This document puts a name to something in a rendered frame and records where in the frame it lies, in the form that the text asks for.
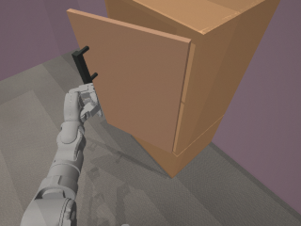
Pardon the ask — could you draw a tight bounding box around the cupboard door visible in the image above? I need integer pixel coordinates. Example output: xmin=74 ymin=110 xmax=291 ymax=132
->
xmin=66 ymin=8 xmax=192 ymax=153

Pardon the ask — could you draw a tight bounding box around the left robot hand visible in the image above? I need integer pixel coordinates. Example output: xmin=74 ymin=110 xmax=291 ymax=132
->
xmin=63 ymin=83 xmax=103 ymax=125

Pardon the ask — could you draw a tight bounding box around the handle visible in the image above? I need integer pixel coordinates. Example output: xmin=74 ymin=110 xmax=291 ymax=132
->
xmin=71 ymin=46 xmax=98 ymax=84

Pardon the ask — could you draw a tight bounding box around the robot left forearm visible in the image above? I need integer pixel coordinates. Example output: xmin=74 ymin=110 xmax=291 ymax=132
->
xmin=20 ymin=121 xmax=87 ymax=226

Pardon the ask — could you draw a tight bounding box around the left robot upper arm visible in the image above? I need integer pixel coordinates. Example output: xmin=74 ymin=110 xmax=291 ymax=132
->
xmin=22 ymin=198 xmax=77 ymax=226

